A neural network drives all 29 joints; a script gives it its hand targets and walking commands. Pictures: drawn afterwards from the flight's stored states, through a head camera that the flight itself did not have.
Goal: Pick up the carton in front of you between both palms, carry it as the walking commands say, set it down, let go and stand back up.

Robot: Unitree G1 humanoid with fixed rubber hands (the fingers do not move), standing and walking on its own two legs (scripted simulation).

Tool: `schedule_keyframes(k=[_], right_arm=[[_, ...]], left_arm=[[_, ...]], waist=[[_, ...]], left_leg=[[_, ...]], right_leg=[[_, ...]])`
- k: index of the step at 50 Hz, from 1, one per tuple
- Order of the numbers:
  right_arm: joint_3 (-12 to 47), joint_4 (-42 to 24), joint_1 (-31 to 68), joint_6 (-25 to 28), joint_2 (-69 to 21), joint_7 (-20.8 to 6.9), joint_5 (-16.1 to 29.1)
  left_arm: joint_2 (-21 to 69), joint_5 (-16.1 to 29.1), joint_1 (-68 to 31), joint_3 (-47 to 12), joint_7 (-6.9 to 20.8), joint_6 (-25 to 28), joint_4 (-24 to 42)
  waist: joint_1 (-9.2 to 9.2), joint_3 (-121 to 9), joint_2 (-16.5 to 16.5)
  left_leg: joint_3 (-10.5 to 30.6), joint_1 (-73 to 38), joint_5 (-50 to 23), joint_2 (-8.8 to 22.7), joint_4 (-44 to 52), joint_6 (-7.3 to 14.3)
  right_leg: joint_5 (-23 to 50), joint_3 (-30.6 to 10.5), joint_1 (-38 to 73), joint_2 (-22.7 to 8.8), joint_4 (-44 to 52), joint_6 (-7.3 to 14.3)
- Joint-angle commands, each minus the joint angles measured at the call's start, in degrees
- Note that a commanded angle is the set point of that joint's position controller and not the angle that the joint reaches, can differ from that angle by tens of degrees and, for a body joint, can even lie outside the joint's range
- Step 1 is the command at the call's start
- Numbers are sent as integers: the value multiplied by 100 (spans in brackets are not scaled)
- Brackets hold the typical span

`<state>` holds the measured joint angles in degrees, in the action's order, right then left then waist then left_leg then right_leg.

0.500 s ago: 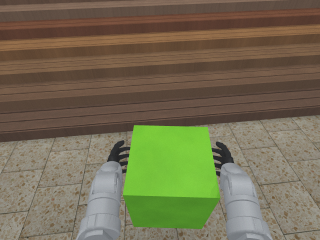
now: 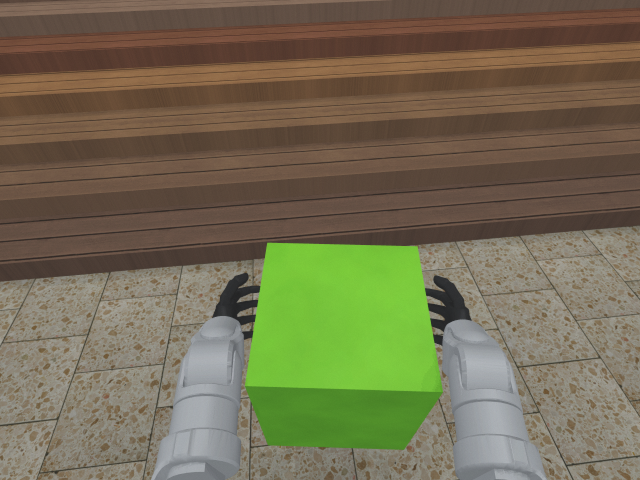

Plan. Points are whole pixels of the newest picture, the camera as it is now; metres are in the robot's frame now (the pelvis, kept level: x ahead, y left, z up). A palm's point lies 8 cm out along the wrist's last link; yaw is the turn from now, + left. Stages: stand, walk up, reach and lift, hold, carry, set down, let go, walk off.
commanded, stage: reach and lift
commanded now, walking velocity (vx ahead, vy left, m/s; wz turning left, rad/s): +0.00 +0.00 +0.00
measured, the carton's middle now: (338, 351) +0.30 +0.00 -0.05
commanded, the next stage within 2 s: hold in 0.34 s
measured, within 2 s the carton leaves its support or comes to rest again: neither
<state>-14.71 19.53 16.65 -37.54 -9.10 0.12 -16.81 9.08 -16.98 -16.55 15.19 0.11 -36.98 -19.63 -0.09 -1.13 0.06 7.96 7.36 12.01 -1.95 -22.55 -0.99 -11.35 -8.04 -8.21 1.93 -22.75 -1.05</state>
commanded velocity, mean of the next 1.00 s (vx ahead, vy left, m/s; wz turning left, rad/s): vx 0.00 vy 0.00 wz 0.00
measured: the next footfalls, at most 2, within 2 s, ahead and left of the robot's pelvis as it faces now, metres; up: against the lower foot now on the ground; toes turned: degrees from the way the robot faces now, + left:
none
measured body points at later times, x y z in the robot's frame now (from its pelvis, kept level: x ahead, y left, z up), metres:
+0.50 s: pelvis +0.00 +0.00 +0.00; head -0.05 +0.00 +0.45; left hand +0.30 +0.15 +0.04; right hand +0.30 -0.15 +0.05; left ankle +0.01 +0.13 -0.74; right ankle +0.02 -0.13 -0.74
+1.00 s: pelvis -0.01 +0.00 +0.00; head -0.05 +0.00 +0.45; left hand +0.30 +0.15 +0.05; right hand +0.30 -0.15 +0.05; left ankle +0.01 +0.13 -0.74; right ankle +0.02 -0.13 -0.74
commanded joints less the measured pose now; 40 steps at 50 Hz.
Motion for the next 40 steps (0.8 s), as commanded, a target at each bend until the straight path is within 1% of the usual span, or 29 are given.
schedule_keyframes(k=[1, 8, 16, 18, 21, 22, 25, 28, 34, 40], right_arm=[[3128, -161, 2634, 146, -5447, -1460, 1456], [3202, -371, 2480, 45, -5418, -1447, 1510], [3216, -454, 2539, -57, -5405, -1451, 1531], [3334, -584, 2578, -88, -5434, -1453, 1597], [3608, -949, 2559, -220, -5449, -1427, 1761], [3595, -983, 2516, -286, -5397, -1416, 1759], [3357, -793, 2402, -453, -5200, -1399, 1629], [3177, -617, 2542, -488, -5160, -1440, 1541], [3233, -602, 3023, -425, -5350, -1515, 1594], [3183, -464, 3131, -405, -5382, -1521, 1559]], left_arm=[[5444, 1444, -2625, -3122, 1459, 107, 121], [5402, 1510, -2484, -3209, 1442, 9, 354], [5387, 1552, -2560, -3248, 1450, -92, 454], [5425, 1630, -2601, -3373, 1450, -123, 578], [5451, 1811, -2579, -3654, 1422, -249, 938], [5411, 1807, -2541, -3641, 1409, -313, 977], [5220, 1644, -2430, -3385, 1379, -481, 812], [5191, 1550, -2564, -3207, 1411, -525, 616], [5359, 1600, -3024, -3239, 1484, -459, 581], [5374, 1572, -3145, -3199, 1499, -434, 456]], waist=[[1, -1505, -4], [2, -1433, 2], [-1, -1342, 4], [-9, -1417, 8], [-16, -1617, 8], [-15, -1568, 7], [-6, -1057, 7], [-16, -755, 11], [-3, -1014, 16], [0, -1055, -3]], left_leg=[[-438, -359, -1255, -396, 334, -10], [-418, -452, -1403, -412, 375, -17], [-414, -453, -1249, -408, 403, -15], [-405, -513, -1298, -405, 410, -18], [-372, -690, -1595, -402, 441, -36], [-370, -698, -1591, -400, 469, -39], [-409, -528, -1085, -387, 585, -28], [-442, -390, -578, -363, 634, -2], [-454, -402, -455, -352, 555, 18], [-475, -383, -337, -341, 540, 27]], right_leg=[[1294, 449, 662, 401, 274, -30], [1450, 428, 750, 408, 326, -44], [1297, 429, 755, 407, 354, -40], [1342, 430, 804, 408, 367, -38], [1641, 411, 986, 408, 406, -46], [1632, 406, 1003, 407, 430, -47], [1098, 422, 862, 397, 533, -31], [598, 459, 713, 377, 585, 0], [481, 486, 723, 366, 516, 7], [365, 487, 708, 347, 495, 0]])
